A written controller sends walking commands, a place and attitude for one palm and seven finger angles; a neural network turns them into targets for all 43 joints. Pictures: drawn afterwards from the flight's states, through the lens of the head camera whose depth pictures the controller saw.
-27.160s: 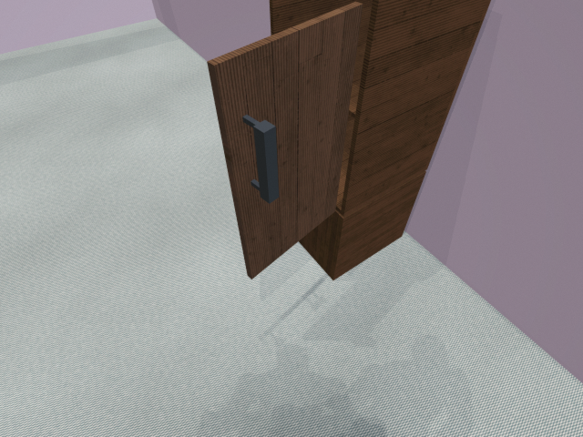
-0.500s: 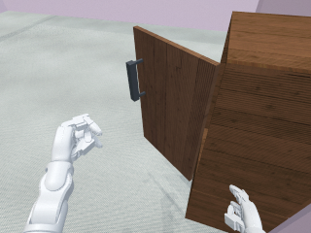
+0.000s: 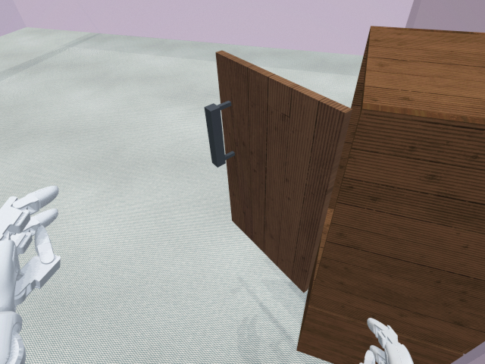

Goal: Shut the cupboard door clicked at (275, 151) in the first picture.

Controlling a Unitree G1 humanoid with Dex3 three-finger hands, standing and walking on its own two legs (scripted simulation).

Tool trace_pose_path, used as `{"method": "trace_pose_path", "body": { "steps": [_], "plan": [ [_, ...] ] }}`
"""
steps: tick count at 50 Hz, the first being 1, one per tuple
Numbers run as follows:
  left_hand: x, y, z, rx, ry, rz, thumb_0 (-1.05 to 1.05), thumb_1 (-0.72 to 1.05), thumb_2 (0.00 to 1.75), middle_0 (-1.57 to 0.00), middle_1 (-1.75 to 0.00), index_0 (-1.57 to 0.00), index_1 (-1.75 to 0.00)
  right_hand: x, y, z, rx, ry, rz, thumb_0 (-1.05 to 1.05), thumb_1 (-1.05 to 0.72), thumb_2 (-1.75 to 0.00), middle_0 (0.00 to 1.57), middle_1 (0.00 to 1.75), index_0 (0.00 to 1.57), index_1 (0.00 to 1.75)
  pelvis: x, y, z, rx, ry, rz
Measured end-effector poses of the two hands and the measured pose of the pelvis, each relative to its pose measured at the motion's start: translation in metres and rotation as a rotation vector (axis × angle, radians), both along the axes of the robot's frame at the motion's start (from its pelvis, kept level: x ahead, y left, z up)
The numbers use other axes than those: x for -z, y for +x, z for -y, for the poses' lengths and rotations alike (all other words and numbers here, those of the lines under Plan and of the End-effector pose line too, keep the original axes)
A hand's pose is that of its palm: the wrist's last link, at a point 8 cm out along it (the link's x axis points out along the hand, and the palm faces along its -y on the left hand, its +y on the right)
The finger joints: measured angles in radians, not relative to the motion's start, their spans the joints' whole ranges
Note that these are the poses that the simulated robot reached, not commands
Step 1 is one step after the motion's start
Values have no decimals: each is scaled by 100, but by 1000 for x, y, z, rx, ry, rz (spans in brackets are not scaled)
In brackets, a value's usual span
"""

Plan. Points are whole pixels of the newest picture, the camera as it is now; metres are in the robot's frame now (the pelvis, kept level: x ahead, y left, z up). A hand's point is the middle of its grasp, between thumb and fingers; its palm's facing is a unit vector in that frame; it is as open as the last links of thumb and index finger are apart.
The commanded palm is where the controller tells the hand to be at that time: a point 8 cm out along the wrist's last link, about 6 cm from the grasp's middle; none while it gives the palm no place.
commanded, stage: draw the hand back to the body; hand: left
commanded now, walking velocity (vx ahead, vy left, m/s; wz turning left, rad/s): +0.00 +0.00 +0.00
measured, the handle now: (222, 134) +0.63 +0.13 +0.06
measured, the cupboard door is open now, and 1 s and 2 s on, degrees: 57 57 57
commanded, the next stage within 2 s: step back with the hand held close in 0.36 s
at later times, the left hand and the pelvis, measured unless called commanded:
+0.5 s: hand (53, 265) +0.18 +0.26 +0.16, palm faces +0.48 -0.78 -0.40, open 7.4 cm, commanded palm +0.13 +0.30 +0.17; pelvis -0.01 +0.00 +0.00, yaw +0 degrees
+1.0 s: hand (9, 301) +0.14 +0.29 +0.16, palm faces +0.46 -0.76 -0.47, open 7.4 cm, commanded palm +0.07 +0.32 +0.17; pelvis -0.07 +0.02 -0.02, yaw -1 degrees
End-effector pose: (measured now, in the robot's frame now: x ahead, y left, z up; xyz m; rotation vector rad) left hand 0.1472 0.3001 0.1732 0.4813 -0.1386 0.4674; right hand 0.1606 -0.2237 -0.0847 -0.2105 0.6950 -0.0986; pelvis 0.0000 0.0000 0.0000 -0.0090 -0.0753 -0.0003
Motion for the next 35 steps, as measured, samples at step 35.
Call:
{"method": "trace_pose_path", "body": {
  "steps": [35],
  "plan": [
    [2, -5, -7, 45, 63, -7, 1, 89, 90, -21, -30, -21, -30, -3, -19, 14, 67, -41, -23, 2, -90, -90, 21, 30, 20, 30, 4, -20, -8, 4, -5, -69]
  ]
}}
